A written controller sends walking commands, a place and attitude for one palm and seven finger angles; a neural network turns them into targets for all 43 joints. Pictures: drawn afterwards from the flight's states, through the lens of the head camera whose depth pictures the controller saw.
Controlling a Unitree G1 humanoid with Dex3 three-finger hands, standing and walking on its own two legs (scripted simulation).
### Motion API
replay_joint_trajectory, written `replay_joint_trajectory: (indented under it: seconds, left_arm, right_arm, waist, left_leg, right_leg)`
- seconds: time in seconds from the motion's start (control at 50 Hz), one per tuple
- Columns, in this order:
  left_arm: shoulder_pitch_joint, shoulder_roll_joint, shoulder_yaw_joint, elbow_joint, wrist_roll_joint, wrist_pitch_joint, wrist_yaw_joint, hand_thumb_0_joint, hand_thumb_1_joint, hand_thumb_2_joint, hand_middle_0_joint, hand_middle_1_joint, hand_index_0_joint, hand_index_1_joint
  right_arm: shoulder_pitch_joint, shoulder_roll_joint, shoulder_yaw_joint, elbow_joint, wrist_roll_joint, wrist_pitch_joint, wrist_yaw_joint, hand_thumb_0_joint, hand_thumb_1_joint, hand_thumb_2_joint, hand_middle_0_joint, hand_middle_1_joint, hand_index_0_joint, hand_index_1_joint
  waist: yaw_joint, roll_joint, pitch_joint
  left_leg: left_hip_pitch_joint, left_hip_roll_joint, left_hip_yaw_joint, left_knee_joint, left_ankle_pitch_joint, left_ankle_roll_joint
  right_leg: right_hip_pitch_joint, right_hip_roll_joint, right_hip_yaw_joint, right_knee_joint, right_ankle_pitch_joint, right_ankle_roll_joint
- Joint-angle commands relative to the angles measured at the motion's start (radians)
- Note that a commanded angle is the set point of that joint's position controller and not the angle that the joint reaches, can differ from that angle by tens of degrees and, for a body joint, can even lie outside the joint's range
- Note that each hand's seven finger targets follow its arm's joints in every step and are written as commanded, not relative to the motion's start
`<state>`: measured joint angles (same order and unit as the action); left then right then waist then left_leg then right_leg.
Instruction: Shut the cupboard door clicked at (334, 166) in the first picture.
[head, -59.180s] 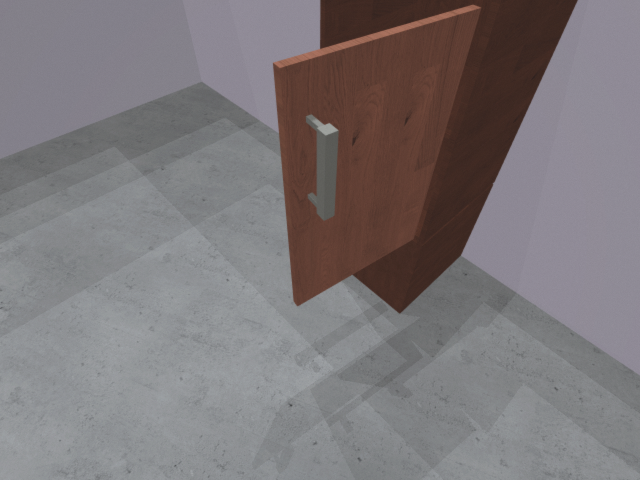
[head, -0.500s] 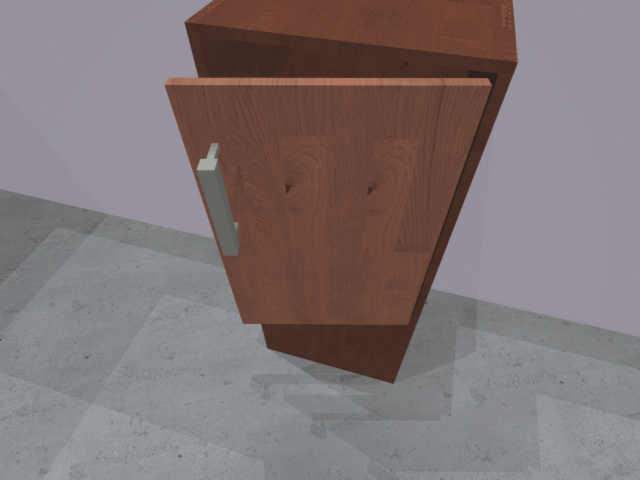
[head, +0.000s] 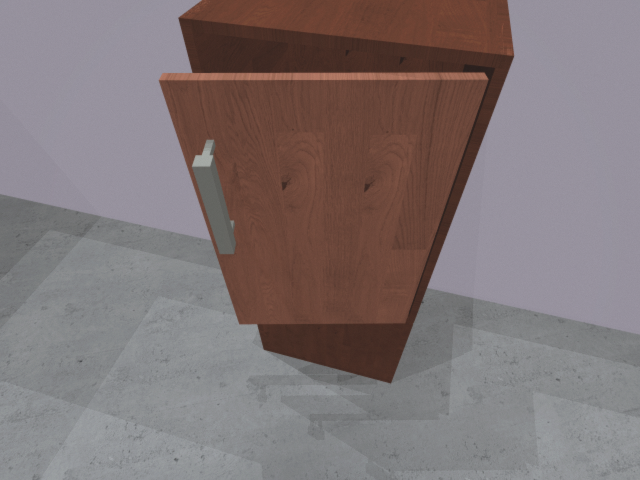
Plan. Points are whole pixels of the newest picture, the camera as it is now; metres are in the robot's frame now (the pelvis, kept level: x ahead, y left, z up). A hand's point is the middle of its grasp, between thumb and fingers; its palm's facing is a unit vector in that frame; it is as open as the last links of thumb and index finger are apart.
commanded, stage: look again from close up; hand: left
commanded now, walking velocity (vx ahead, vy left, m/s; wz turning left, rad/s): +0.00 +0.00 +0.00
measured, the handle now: (219, 200) +0.47 +0.17 +0.08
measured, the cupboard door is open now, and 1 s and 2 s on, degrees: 16 16 16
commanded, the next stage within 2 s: raise the hand and make a fist in 0.16 s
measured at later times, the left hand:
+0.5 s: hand (178, 402) +0.21 +0.18 +0.01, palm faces +0.14 -0.99 -0.02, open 7.0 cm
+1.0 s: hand (171, 438) +0.17 +0.18 +0.00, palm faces +0.03 -1.00 -0.03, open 4.6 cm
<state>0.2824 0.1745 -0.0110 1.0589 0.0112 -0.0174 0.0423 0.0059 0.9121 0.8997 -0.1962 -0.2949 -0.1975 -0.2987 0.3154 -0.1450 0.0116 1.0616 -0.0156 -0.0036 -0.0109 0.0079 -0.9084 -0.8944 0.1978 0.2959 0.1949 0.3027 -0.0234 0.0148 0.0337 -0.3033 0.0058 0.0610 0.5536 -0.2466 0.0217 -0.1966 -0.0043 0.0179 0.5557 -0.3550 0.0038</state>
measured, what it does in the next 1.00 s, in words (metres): lowers itself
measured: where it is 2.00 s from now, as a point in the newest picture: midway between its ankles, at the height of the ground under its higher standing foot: outside the picture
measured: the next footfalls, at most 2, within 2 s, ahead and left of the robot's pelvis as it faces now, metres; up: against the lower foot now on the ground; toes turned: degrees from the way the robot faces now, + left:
none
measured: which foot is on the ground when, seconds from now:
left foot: down 0.00-1.00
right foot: down 0.00-1.00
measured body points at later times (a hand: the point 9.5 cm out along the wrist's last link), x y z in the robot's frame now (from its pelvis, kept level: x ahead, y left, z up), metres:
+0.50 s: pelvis +0.00 -0.01 -0.04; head +0.01 +0.00 +0.41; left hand +0.19 +0.23 +0.01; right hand +0.18 -0.26 -0.10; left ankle +0.03 +0.11 -0.73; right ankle -0.03 -0.12 -0.73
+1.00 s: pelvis -0.03 -0.03 -0.06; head +0.00 -0.03 +0.38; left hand +0.16 +0.23 +0.01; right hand +0.13 -0.25 -0.15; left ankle +0.03 +0.11 -0.73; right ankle -0.03 -0.12 -0.73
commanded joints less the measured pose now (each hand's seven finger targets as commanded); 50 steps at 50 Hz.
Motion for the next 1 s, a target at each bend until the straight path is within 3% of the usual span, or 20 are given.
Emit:
replay_joint_trajectory:
  seconds: [0.0,0.22,0.24,0.26,0.28,0.3,0.32,0.34,0.36,0.38,0.4,0.46,0.5,0.56,0.64,0.72,0.76,0.86,0.92,0.98]
  left_arm:
    - [0.044,0.104,0.020,-0.040,0.003,-0.013,0.003,0.000,0.900,0.900,-0.200,-0.300,-0.200,-0.300]
    - [0.012,0.164,0.033,-0.040,0.005,-0.012,-0.002,0.000,0.900,0.900,-0.200,-0.300,-0.200,-0.300]
    - [0.106,0.111,0.025,-0.017,0.015,-0.017,0.034,0.000,0.900,0.900,-0.200,-0.300,-0.200,-0.300]
    - [-0.775,0.770,0.511,-1.702,-0.110,-0.294,0.059,0.000,0.900,0.900,-0.200,-0.300,-0.200,-0.300]
    - [0.013,0.206,0.093,-1.314,-0.128,-0.211,0.056,0.000,0.900,0.900,-0.218,-0.320,-0.218,-0.320]
    - [0.261,-0.013,0.021,-1.297,-0.193,-0.080,0.058,0.000,0.900,0.900,-0.237,-0.340,-0.237,-0.340]
    - [0.110,0.008,0.025,-1.239,-0.169,-0.079,0.059,0.000,0.900,0.900,-0.255,-0.360,-0.255,-0.360]
    - [0.111,-0.022,0.036,-1.187,-0.178,-0.115,0.036,0.000,0.900,0.900,-0.273,-0.380,-0.273,-0.380]
    - [0.177,-0.011,0.064,-1.082,-0.186,-0.166,0.006,0.000,0.900,0.900,-0.292,-0.400,-0.292,-0.400]
    - [0.276,-0.017,0.096,-0.980,-0.204,-0.246,-0.034,0.000,0.900,0.900,-0.310,-0.420,-0.310,-0.420]
    - [0.387,-0.024,0.124,-0.889,-0.218,-0.327,-0.096,0.000,0.900,0.900,-0.328,-0.440,-0.328,-0.440]
    - [0.423,0.029,0.183,-0.919,-0.241,-0.590,-0.325,0.000,0.900,0.900,-0.383,-0.500,-0.383,-0.500]
    - [0.416,0.118,0.272,-0.943,-0.269,-0.585,-0.384,0.000,0.900,0.900,-0.420,-0.540,-0.420,-0.540]
    - [0.282,0.175,0.323,-1.192,-0.337,-0.500,-0.382,0.000,0.900,0.900,-0.475,-0.600,-0.475,-0.600]
    - [0.043,0.191,0.267,-1.473,-0.325,-0.537,-0.304,0.000,0.900,0.900,-0.548,-0.680,-0.548,-0.680]
    - [-0.041,0.185,0.191,-1.435,-0.317,-0.554,-0.341,0.000,0.900,0.900,-0.622,-0.760,-0.622,-0.760]
    - [0.008,0.194,0.196,-1.349,-0.331,-0.494,-0.378,0.000,0.900,0.900,-0.658,-0.800,-0.658,-0.800]
    - [0.140,0.244,0.311,-1.306,-0.363,-0.306,-0.372,0.000,0.900,0.900,-0.750,-0.900,-0.750,-0.900]
    - [0.169,0.231,0.352,-1.319,-0.367,-0.296,-0.314,0.000,0.900,0.900,-0.805,-0.960,-0.805,-0.960]
    - [0.173,0.196,0.312,-1.346,-0.353,-0.351,-0.284,0.000,0.900,0.900,-0.860,-1.020,-0.860,-1.020]
  right_arm:
    - [0.009,-0.126,-0.028,-0.047,0.001,-0.031,-0.008,0.000,-0.900,-0.900,0.200,0.300,0.200,0.300]
    - [-0.085,-0.188,-0.039,-0.041,0.002,-0.038,-0.013,0.000,-0.900,-0.900,0.200,0.300,0.200,0.300]
    - [-0.132,-0.174,-0.039,-0.100,0.015,-0.029,-0.008,0.000,-0.900,-0.900,0.200,0.300,0.200,0.300]
    - [-0.013,-0.361,-0.087,-0.344,0.033,-0.222,-0.090,0.000,-0.900,-0.900,0.200,0.300,0.200,0.300]
    - [-0.087,-0.238,-0.029,-0.358,0.082,-0.305,-0.120,0.000,-0.900,-0.900,0.200,0.300,0.200,0.300]
    - [-0.112,-0.196,-0.041,-0.382,0.065,-0.338,-0.095,0.000,-0.900,-0.900,0.200,0.300,0.200,0.300]
    - [-0.089,-0.176,-0.053,-0.373,0.066,-0.357,-0.057,0.000,-0.900,-0.900,0.200,0.300,0.200,0.300]
    - [-0.110,-0.199,-0.080,-0.413,0.050,-0.362,-0.040,0.000,-0.900,-0.900,0.200,0.300,0.200,0.300]
    - [-0.130,-0.209,-0.088,-0.441,0.045,-0.364,-0.026,0.000,-0.900,-0.900,0.200,0.300,0.200,0.300]
    - [-0.148,-0.201,-0.091,-0.460,0.041,-0.361,-0.019,0.000,-0.900,-0.900,0.200,0.300,0.200,0.300]
    - [-0.151,-0.199,-0.098,-0.479,0.041,-0.355,-0.005,0.000,-0.900,-0.900,0.200,0.300,0.200,0.300]
    - [-0.185,-0.210,-0.123,-0.541,0.012,-0.331,0.031,0.000,-0.900,-0.900,0.200,0.300,0.200,0.300]
    - [-0.210,-0.207,-0.131,-0.608,0.025,-0.313,0.028,0.000,-0.900,-0.900,0.200,0.300,0.200,0.300]
    - [-0.216,-0.201,-0.113,-0.701,0.044,-0.283,0.000,0.000,-0.900,-0.900,0.200,0.300,0.200,0.300]
    - [-0.164,-0.187,-0.086,-0.703,0.041,-0.295,-0.035,0.000,-0.900,-0.900,0.200,0.300,0.200,0.300]
    - [-0.144,-0.202,-0.062,-0.654,0.042,-0.320,-0.069,0.000,-0.900,-0.900,0.200,0.300,0.200,0.300]
    - [-0.142,-0.208,-0.056,-0.647,0.052,-0.323,-0.080,0.000,-0.900,-0.900,0.200,0.300,0.200,0.300]
    - [-0.154,-0.191,-0.054,-0.682,0.063,-0.296,-0.085,0.000,-0.900,-0.900,0.200,0.300,0.200,0.300]
    - [-0.158,-0.173,-0.052,-0.683,0.052,-0.282,-0.081,0.000,-0.900,-0.900,0.200,0.300,0.200,0.300]
    - [-0.142,-0.178,-0.055,-0.675,0.047,-0.288,-0.071,0.000,-0.900,-0.900,0.200,0.300,0.200,0.300]
  waist:
    - [0.024,-0.037,0.023]
    - [0.028,-0.007,-0.029]
    - [0.048,-0.032,-0.002]
    - [-0.101,0.045,-0.401]
    - [0.008,0.376,-0.563]
    - [0.021,0.376,-0.492]
    - [-0.025,0.180,-0.236]
    - [-0.017,0.110,-0.053]
    - [-0.014,-0.012,0.028]
    - [-0.001,-0.174,0.064]
    - [0.038,-0.186,0.042]
    - [0.084,-0.214,-0.228]
    - [0.124,-0.072,-0.292]
    - [0.111,0.046,-0.400]
    - [0.016,0.071,-0.359]
    - [-0.040,0.038,-0.266]
    - [-0.031,0.021,-0.255]
    - [0.053,-0.015,-0.321]
    - [0.067,-0.071,-0.290]
    - [0.056,-0.025,-0.261]
  left_leg:
    - [0.049,0.093,-0.113,-0.129,0.105,0.026]
    - [0.136,0.099,-0.097,-0.123,0.241,0.027]
    - [0.109,0.124,-0.071,0.049,0.268,-0.003]
    - [0.456,0.056,-0.115,0.093,0.459,0.014]
    - [0.549,0.086,-0.160,0.024,0.614,-0.004]
    - [0.433,0.080,-0.159,-0.044,0.691,-0.055]
    - [0.212,0.074,-0.159,-0.061,0.520,-0.053]
    - [0.043,0.053,-0.145,-0.020,0.266,-0.048]
    - [-0.106,0.024,-0.133,0.038,0.030,-0.043]
    - [-0.207,0.006,-0.122,0.107,-0.045,-0.035]
    - [-0.243,-0.006,-0.106,0.171,0.019,-0.037]
    - [-0.334,-0.011,-0.077,0.386,0.206,-0.044]
    - [-0.381,-0.021,-0.050,0.416,0.116,-0.032]
    - [-0.366,-0.029,-0.035,0.434,0.021,-0.014]
    - [-0.375,0.002,-0.078,0.486,-0.070,0.007]
    - [-0.426,0.017,-0.099,0.520,-0.143,0.016]
    - [-0.442,0.015,-0.102,0.501,-0.172,0.016]
    - [-0.406,0.001,-0.096,0.425,-0.110,0.008]
    - [-0.393,0.000,-0.099,0.387,-0.060,0.002]
    - [-0.331,0.003,-0.099,0.343,-0.031,0.000]
  right_leg:
    - [-0.055,-0.062,0.067,-0.120,0.116,-0.046]
    - [-0.025,-0.080,0.074,-0.127,0.249,-0.035]
    - [-0.052,-0.128,0.124,-0.183,0.422,-0.016]
    - [-0.058,-0.027,-0.042,0.102,0.562,-0.026]
    - [-0.195,0.014,-0.103,0.245,0.259,-0.010]
    - [-0.202,0.021,-0.125,0.286,0.088,-0.013]
    - [-0.295,0.007,-0.098,0.225,0.042,-0.007]
    - [-0.331,0.007,-0.113,0.134,0.023,-0.016]
    - [-0.370,0.008,-0.130,0.080,0.023,-0.022]
    - [-0.432,0.012,-0.130,0.075,-0.024,-0.020]
    - [-0.438,0.009,-0.116,0.118,0.045,-0.031]
    - [-0.493,0.014,-0.102,0.400,0.326,-0.029]
    - [-0.503,0.012,-0.052,0.425,0.222,-0.037]
    - [-0.475,0.008,0.005,0.368,0.078,-0.025]
    - [-0.578,0.011,0.057,0.312,-0.073,-0.010]
    - [-0.646,0.014,0.079,0.273,-0.199,-0.007]
    - [-0.623,0.008,0.092,0.235,-0.259,0.000]
    - [-0.445,-0.029,0.112,0.179,-0.181,0.027]
    - [-0.399,-0.031,0.085,0.185,-0.056,0.035]
    - [-0.428,-0.010,0.026,0.211,0.010,0.020]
